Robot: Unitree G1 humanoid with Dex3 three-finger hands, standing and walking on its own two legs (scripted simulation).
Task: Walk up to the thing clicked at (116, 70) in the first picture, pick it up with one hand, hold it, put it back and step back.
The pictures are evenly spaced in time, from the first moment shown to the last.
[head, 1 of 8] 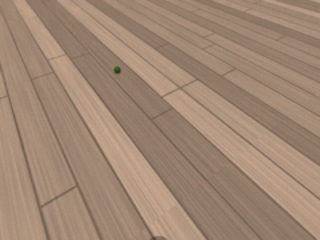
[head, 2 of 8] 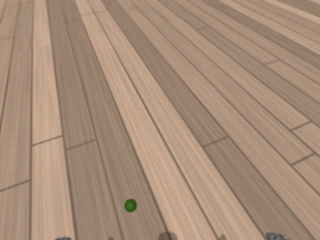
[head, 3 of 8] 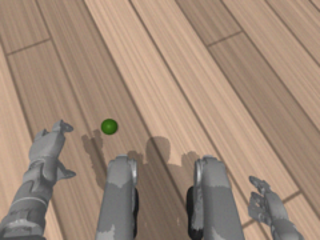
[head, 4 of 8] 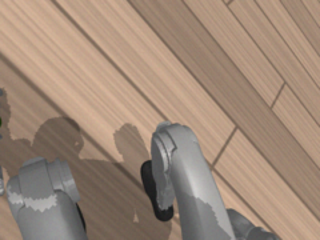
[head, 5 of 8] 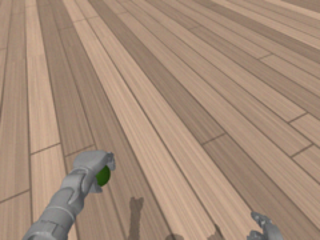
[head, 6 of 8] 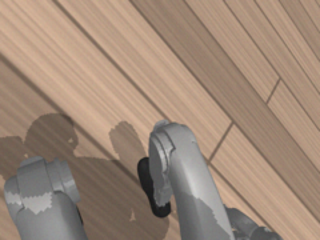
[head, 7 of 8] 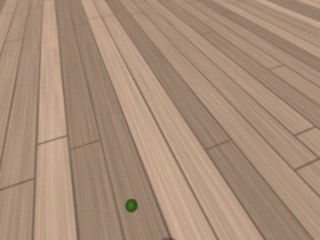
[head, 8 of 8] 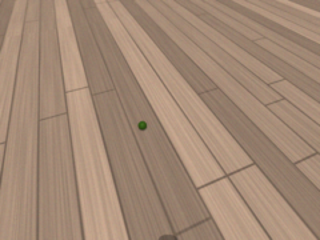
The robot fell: no
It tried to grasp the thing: yes
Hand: left
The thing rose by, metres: 0.68
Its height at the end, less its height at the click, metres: +0.00
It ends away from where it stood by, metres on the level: 0.01
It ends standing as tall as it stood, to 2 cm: yes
